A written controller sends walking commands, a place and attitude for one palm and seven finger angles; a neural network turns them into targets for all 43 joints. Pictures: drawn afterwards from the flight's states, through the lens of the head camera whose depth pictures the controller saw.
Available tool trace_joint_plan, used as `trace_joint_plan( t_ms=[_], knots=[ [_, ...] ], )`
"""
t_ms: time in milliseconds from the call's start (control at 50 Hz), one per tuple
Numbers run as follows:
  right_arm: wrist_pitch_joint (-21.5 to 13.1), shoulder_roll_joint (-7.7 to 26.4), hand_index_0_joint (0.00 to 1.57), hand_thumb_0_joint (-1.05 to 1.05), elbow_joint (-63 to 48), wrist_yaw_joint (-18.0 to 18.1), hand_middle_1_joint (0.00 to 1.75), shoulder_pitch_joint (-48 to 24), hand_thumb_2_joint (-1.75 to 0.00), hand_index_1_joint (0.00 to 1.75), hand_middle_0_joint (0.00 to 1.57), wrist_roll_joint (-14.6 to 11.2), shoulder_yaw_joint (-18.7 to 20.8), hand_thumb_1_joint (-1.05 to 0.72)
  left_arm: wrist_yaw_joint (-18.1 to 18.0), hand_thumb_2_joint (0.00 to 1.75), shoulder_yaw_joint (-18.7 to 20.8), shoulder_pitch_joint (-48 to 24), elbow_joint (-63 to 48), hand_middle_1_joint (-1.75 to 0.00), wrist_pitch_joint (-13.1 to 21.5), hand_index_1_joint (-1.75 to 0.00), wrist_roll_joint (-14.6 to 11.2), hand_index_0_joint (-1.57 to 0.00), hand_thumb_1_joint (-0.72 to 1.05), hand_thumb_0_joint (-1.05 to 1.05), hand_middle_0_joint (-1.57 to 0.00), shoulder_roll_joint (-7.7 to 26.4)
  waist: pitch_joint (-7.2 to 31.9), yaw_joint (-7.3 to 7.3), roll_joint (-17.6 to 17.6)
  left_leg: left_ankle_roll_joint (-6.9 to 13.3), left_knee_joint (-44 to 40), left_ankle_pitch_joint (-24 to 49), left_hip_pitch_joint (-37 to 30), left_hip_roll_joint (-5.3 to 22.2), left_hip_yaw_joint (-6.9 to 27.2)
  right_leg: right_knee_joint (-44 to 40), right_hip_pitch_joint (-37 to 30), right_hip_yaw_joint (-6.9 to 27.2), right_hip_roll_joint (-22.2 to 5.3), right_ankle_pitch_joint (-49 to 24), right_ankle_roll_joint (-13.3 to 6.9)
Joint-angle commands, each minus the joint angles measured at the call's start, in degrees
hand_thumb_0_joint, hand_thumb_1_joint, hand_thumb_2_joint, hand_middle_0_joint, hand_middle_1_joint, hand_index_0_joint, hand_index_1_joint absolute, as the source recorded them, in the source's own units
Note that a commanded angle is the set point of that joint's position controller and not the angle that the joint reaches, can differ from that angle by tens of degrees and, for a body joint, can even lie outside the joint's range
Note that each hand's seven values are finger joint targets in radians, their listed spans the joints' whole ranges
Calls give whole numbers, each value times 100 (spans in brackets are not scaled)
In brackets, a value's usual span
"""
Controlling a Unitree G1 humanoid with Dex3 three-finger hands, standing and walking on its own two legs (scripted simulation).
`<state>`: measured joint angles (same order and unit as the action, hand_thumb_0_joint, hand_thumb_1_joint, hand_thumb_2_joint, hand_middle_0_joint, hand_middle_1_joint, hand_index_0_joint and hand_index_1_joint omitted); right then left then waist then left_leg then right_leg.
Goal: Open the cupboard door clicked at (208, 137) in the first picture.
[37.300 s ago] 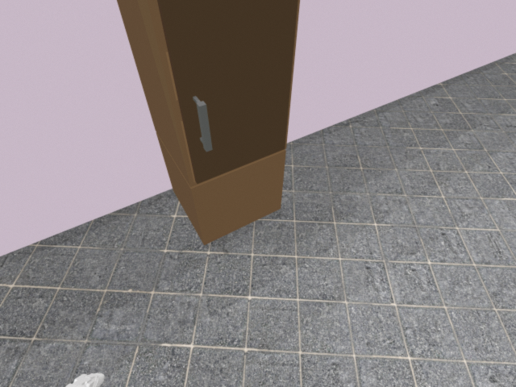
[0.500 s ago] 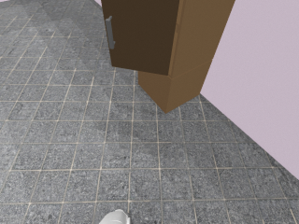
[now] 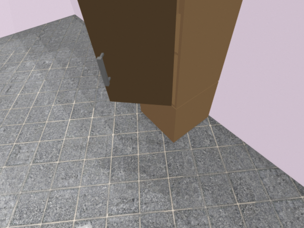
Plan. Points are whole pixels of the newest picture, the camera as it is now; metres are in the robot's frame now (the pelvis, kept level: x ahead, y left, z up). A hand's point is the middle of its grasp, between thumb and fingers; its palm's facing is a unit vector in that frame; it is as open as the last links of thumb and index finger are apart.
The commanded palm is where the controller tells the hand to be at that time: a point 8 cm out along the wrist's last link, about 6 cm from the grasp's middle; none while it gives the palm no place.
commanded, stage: take the last steps up to it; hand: left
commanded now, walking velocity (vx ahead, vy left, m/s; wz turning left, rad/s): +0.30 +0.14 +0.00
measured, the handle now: (104, 69) +0.82 +0.29 -0.08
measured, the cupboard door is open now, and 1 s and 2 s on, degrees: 44 44 44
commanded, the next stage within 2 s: come to a stop and stand still in 0.34 s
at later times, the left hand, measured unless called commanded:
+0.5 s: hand (73, 215) +0.18 +0.28 -0.17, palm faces +0.05 -0.98 -0.19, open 7.3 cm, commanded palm none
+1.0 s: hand (87, 168) +0.34 +0.27 -0.16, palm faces -0.01 -0.98 -0.21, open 7.3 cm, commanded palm none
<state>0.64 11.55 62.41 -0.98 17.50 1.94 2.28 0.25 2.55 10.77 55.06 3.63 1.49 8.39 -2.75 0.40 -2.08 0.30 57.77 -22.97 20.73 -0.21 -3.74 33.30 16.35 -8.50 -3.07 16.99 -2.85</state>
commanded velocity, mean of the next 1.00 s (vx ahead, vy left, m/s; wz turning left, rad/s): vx -0.02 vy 0.01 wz -0.02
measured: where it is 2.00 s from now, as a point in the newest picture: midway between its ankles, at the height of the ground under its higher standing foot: outside the picture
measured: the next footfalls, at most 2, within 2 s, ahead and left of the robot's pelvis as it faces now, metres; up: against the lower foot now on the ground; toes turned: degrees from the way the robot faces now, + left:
left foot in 0.32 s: +0.27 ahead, +0.20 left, +0.00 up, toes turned +2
right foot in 0.62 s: +0.23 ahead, -0.04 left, +0.00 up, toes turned -3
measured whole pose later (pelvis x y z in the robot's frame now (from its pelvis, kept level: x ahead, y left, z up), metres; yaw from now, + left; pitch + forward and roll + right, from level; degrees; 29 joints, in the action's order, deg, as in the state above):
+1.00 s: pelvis +0.24 +0.09 +0.00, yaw -2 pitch +1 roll +0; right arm 1.9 9.0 60.1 2.3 15.0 2.0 1.4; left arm -1.3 2.7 6.6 56.5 -3.1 0.4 10.7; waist -4.1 1.7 0.3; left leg 1.5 29.3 -16.7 13.6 2.1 -6.1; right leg 46.4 19.3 -1.9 0.0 28.1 -0.5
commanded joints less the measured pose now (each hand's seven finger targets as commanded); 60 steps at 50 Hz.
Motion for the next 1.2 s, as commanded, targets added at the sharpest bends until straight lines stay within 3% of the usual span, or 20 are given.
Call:
trace_joint_plan(
  t_ms=[0, 180, 240, 260, 280, 300, 340, 420, 560, 680, 780, 840, 880, 1000, 1020, 1040, 1060, 1080, 1140, 1180],
  knots=[
    [-200, 159, 20, 0, -440, -8, 30, -210, -90, 30, 20, -33, 78, -90, -115, 90, 193, 973, 174, -30, 152, -30, -37, -20, 90, 0, -20, 773, 259, -177, 811, -242, 206, 691, 1470, 574, 390, -2026, -1348, 1387, -1695, -2349, -505],
    [-244, 5, 20, 0, -758, -153, 30, -977, -90, 30, 20, -86, 24, -90, -85, 90, 195, 1198, 688, -30, 118, -30, 11, -20, 90, 0, -20, 1013, -17, -326, 1321, -196, -2167, 1137, 677, 235, -313, -1781, -1340, 588, -1427, -2665, -293],
    [-308, 270, 20, 0, -547, -88, 30, -231, -90, 30, 20, -63, 76, -90, -95, 90, 233, 945, 665, -30, 33, -30, -19, -20, 90, 0, -20, 1116, 75, 148, 1090, -50, -3024, 1398, -881, -6, -535, -942, -666, 294, -1204, -2444, -95],
    [-339, 597, 20, 0, -361, -20, 30, 413, -90, 30, 20, -28, 151, -90, -80, 90, 188, 1012, 622, -30, 2, -30, -19, -20, 90, 0, -20, 947, 453, 392, 443, 55, -3132, 1442, -1953, 226, -343, 98, -179, 182, -974, -2102, 19],
    [-360, 1232, 20, 0, -270, 68, 30, 1002, -90, 30, 20, 38, 306, -90, -60, 90, 134, 1235, 533, -30, -40, -30, -60, -20, 90, 0, -20, 661, 952, 547, -1010, 535, -3145, 1853, -2975, 1501, 1250, 1549, 1028, -198, -241, 127, 268],
    [-295, 1480, 20, 0, -239, 160, 30, 1442, -90, 30, 20, 16, 344, -90, -76, 90, 74, 984, 302, -30, -40, -30, -81, -20, 90, 0, -20, 498, 1098, 682, -1378, 1091, -3814, 2151, -2980, 2291, 2231, 3063, 1577, 30, 123, 1959, 251],
    [-295, 1192, 20, 0, -452, 207, 30, 602, -90, 30, 20, -21, 244, -90, -101, 90, 36, 566, 168, -30, -78, -30, -60, -20, 90, 0, -20, 371, 668, 380, -1340, 1274, -4238, 693, -1732, 2291, 2152, 4085, 2024, 611, -242, 1518, 116],
    [-359, 588, 20, 0, -664, 242, 30, -189, -90, 30, 20, -7, 60, -90, -16, 90, 54, 949, 398, -30, -239, -30, 2, -20, 90, 0, -20, 298, 197, -125, -491, 911, -4609, 800, -274, 1741, 1059, 3160, 1164, 582, -411, 664, 180],
    [-217, 508, 20, 0, -511, 332, 30, -569, -90, 30, 20, -80, -3, -90, -134, 90, 6, 1081, 461, -30, -371, -30, -44, -20, 90, 0, -20, 391, 404, -362, -47, 648, -3672, 2277, -60, 1479, 410, -57, -655, 586, -78, -566, 362],
    [46, 199, 20, 0, -298, 275, 30, 155, -90, 30, 20, -161, 58, -90, -216, 90, 64, 320, 161, -30, -331, -30, -56, -20, 90, 0, -20, 1069, 672, 103, 1390, -102, -2368, 844, -786, 260, -81, -889, -281, 1694, -1196, -3662, -572],
    [75, 272, 20, 0, -297, 309, 30, 194, -90, 30, 20, -154, 66, -90, -269, 90, 135, 131, 59, -30, -430, -30, -91, -20, 90, 0, -20, 1037, 793, 30, 481, -60, -2818, 2410, -931, 553, 237, -339, -644, 1248, -898, -3858, -407],
    [37, 670, 20, 0, -343, 397, 30, 214, -90, 30, 20, -81, 125, -90, -250, 90, 85, -36, -127, -30, -511, -30, -119, -20, 90, 0, -20, 771, 473, 40, -1058, 800, -3583, 5435, -1243, 1788, 1249, 934, 184, 555, 134, 221, 249],
    [18, 668, 20, 0, -414, 444, 30, 159, -90, 30, 20, -23, 126, -90, -237, 90, 103, -170, -174, -30, -595, -30, -109, -20, 90, 0, -20, 674, 312, 44, -727, 1192, -3620, 5228, -1125, 2000, 1320, 1866, 528, 909, 227, 1571, 205],
    [2, 822, 20, 0, -419, 382, 30, -66, -90, 30, 20, -56, 185, -90, -173, 90, 89, 133, -49, -30, -513, -30, -105, -20, 90, 0, -20, 563, 630, -65, -558, 750, -3301, 4349, -1367, 1483, 797, 7, -289, 568, 248, 187, 264],
    [-103, 967, 20, 0, -779, 321, 30, -619, -90, 30, 20, -248, 262, -90, -391, 90, -4, 785, 135, -30, -336, -30, -117, -20, 90, 0, -20, 656, 942, -355, -267, 326, -1792, 4960, -1713, 1370, 488, -1222, -45, 1128, -138, -911, 270],
    [-99, 416, 20, 0, -1118, 183, 30, -278, -90, 30, 20, -193, 170, -90, -394, 90, 79, 554, -224, -30, -252, -30, -36, -20, 90, 0, -20, 1084, 719, -54, 809, 73, -1547, 1883, -327, 636, 55, -1035, -568, 1990, -846, -2702, -65],
    [-76, 178, 20, 0, -1176, 160, 30, -135, -90, 30, 20, -150, 106, -90, -388, 90, 29, 381, -275, -30, -188, -30, -21, -20, 90, 0, -20, 1183, 797, 68, 788, -58, -1523, -207, 62, 327, 78, -759, -790, 2240, -1320, -3472, -538],
    [-35, 36, 20, 0, -1216, 131, 30, -126, -90, 30, 20, -120, 76, -90, -354, 90, 2, 370, -348, -30, -153, -30, 16, -20, 90, 0, -20, 1218, 952, 58, 223, -94, -1771, -287, -64, 193, 13, -467, -992, 1933, -1212, -3969, -618],
    [-79, 216, 20, 0, -1205, 187, 30, -87, -90, 30, 20, -152, 84, -90, -406, 90, 50, 451, -351, -30, -161, -30, -44, -20, 90, 0, -20, 1060, 942, 89, 1408, 49, -2318, 534, -250, 147, 73, 93, -1220, 1627, -793, -4944, -399],
    [-133, 342, 20, 0, -1052, 203, 30, 14, -90, 30, 20, -123, 87, -90, -369, 90, 11, 402, -368, -30, -237, -30, -62, -20, 90, 0, -20, 1014, 735, 142, -140, 155, -2675, 2693, -1239, 514, 243, 202, -322, 1291, -394, -3140, -68]
  ],
)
